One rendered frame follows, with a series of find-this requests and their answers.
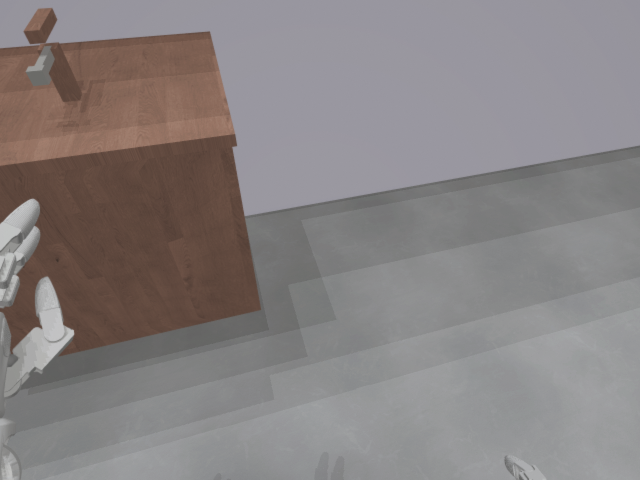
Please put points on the robot left hand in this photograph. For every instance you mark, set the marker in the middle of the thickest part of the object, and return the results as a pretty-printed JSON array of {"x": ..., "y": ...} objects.
[{"x": 19, "y": 238}]

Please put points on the robot right hand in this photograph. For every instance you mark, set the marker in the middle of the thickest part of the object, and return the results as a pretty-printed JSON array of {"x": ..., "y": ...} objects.
[{"x": 521, "y": 470}]

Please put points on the counter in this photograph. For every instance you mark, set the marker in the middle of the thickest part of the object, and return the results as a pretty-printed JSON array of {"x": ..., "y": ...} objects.
[{"x": 128, "y": 152}]

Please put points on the tap lever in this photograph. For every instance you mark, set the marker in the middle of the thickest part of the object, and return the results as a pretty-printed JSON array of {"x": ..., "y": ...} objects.
[{"x": 39, "y": 74}]

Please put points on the robot left forearm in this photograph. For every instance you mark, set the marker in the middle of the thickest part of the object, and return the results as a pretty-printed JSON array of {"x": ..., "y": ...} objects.
[{"x": 10, "y": 465}]

